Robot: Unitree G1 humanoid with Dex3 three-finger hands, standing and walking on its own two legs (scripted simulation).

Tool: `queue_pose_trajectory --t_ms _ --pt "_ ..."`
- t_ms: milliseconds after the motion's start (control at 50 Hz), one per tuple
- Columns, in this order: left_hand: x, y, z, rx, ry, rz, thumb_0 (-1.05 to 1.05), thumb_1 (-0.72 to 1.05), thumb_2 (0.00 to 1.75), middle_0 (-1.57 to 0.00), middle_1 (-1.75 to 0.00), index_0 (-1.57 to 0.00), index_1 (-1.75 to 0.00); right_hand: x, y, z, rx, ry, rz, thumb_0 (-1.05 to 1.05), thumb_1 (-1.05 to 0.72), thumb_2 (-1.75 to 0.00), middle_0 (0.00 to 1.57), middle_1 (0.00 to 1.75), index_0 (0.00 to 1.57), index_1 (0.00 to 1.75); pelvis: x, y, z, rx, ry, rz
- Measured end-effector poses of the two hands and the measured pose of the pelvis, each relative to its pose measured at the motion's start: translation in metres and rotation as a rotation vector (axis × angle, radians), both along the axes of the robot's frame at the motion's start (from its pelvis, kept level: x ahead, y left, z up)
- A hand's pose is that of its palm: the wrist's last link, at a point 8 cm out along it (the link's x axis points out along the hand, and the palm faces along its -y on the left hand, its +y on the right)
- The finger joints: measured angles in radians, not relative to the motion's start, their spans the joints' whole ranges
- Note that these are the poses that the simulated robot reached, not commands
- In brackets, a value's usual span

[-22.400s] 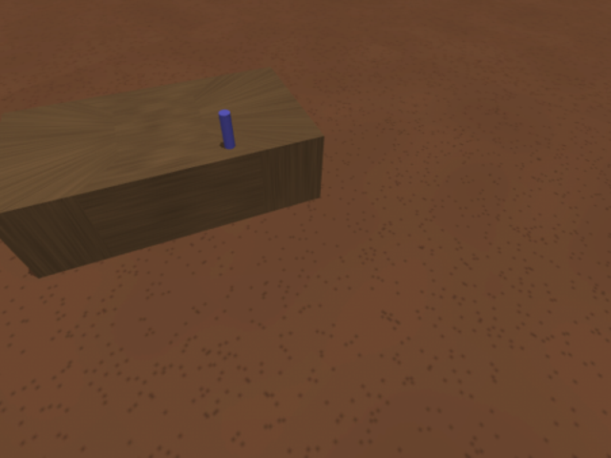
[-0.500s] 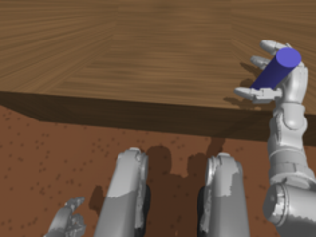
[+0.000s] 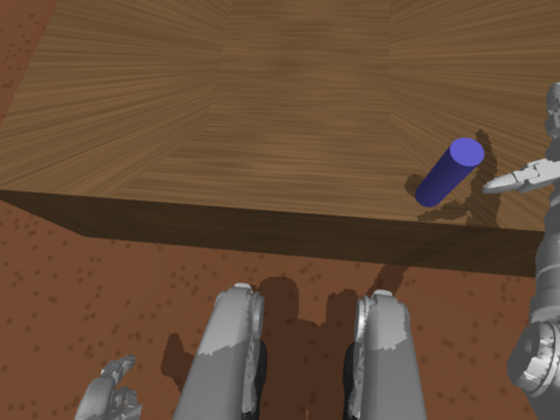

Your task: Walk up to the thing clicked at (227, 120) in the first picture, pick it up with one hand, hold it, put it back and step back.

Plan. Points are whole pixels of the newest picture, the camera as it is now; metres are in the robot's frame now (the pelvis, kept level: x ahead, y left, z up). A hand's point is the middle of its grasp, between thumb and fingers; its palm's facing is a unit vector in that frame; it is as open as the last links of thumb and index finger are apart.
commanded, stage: rise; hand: right
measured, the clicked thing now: (444, 176) +0.47 -0.22 -0.06
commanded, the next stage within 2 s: home in 0.06 s
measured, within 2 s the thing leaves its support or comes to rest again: neither
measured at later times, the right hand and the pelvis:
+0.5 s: hand out of the picture +0.40 -0.34 +0.13, palm faces +0.35 +0.85 -0.39, open 16.7 cm; pelvis +0.04 -0.02 +0.19, yaw -2 degrees
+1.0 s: hand out of the picture +0.23 -0.20 +0.17, palm faces +0.20 +0.94 -0.26, open 17.2 cm; pelvis +0.07 -0.01 +0.24, yaw -4 degrees
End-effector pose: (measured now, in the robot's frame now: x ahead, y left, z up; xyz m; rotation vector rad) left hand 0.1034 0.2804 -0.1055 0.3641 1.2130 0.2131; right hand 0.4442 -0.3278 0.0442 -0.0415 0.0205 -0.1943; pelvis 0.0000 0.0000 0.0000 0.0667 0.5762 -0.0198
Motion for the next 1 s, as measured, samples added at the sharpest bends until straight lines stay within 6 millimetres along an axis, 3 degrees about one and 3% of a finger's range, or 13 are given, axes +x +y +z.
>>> queue_pose_trajectory --t_ms 160,360,440,520,680,880,1000 --pt "0.005 -0.007 0.060 -0.013 0.013 0.022 0.01 0.91 0.89 -0.20 -0.31 -0.20 -0.30 -0.025 -0.012 0.011 -0.141 0.314 -0.020 -0.01 0.49 -0.06 0.06 0.06 0.06 0.06 0.008 -0.004 0.056 0.001 -0.052 -0.007" --pt "0.012 -0.022 0.154 -0.003 -0.020 0.023 0.01 0.90 0.90 -0.20 -0.30 -0.20 -0.30 -0.053 -0.058 0.091 -0.204 0.478 -0.287 -0.01 0.42 -0.12 0.07 0.08 0.07 0.08 0.027 -0.007 0.142 0.004 -0.171 -0.034" --pt "0.011 -0.025 0.183 0.000 -0.028 0.032 0.01 0.90 0.90 -0.20 -0.30 -0.21 -0.30 -0.064 -0.060 0.111 -0.191 0.534 -0.315 -0.01 0.40 -0.13 0.07 0.08 0.07 0.08 0.034 -0.012 0.170 0.004 -0.216 -0.044" --pt "0.011 -0.029 0.206 -0.002 -0.034 0.050 0.01 0.90 0.89 -0.20 -0.30 -0.21 -0.30 -0.083 -0.048 0.115 -0.184 0.603 -0.288 0.00 0.40 -0.13 0.07 0.08 0.07 0.08 0.041 -0.018 0.192 -0.001 -0.261 -0.046" --pt "0.031 -0.047 0.233 -0.033 -0.093 0.048 0.01 0.90 0.89 -0.20 -0.30 -0.20 -0.30 -0.140 0.004 0.114 -0.134 0.670 -0.195 0.00 0.44 -0.11 0.07 0.07 0.07 0.07 0.055 -0.023 0.222 -0.020 -0.351 -0.046" --pt "0.108 -0.075 0.253 -0.121 -0.326 -0.017 0.01 0.90 0.89 -0.20 -0.30 -0.21 -0.30 -0.204 0.053 0.147 -0.119 0.643 -0.140 0.00 0.47 -0.09 0.07 0.07 0.06 0.07 0.068 -0.017 0.237 -0.043 -0.441 -0.052" --pt "0.150 -0.081 0.269 -0.149 -0.461 -0.077 0.01 0.90 0.89 -0.20 -0.30 -0.21 -0.30 -0.239 0.081 0.152 -0.075 0.679 -0.117 0.00 0.48 -0.08 0.06 0.07 0.06 0.07 0.072 -0.010 0.239 -0.056 -0.466 -0.061"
